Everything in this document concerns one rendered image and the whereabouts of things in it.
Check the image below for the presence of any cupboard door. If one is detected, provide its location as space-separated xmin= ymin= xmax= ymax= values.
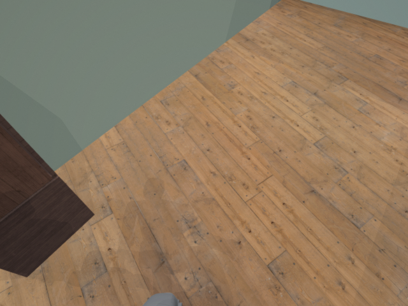
xmin=0 ymin=126 xmax=53 ymax=219

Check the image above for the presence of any left robot thigh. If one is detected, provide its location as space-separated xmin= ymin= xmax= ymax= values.
xmin=143 ymin=293 xmax=182 ymax=306

